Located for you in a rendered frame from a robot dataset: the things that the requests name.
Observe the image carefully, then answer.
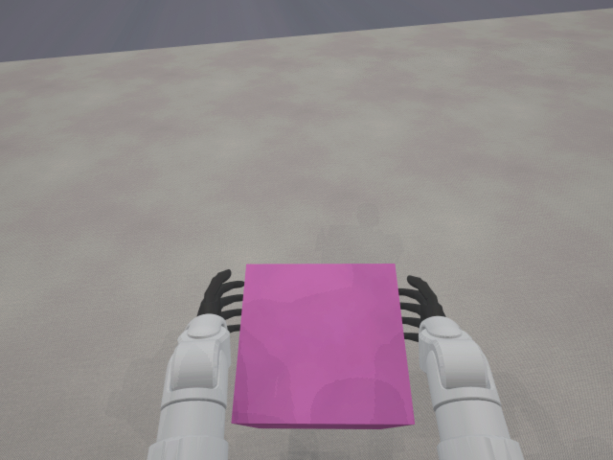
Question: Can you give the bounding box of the robot left forearm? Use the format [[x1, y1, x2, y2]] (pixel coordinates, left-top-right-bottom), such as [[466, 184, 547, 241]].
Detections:
[[147, 313, 231, 460]]

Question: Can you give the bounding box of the carton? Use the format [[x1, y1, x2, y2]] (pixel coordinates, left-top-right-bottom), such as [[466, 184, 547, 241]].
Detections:
[[231, 264, 415, 429]]

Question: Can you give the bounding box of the robot right hand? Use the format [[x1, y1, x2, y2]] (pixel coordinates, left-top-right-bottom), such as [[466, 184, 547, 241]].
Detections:
[[398, 275, 446, 342]]

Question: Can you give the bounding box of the robot right forearm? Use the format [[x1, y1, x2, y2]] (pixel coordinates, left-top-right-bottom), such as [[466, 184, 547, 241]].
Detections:
[[419, 316, 524, 460]]

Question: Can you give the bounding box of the robot left hand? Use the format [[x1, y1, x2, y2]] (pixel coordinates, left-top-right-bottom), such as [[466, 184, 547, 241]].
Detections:
[[197, 269, 244, 333]]

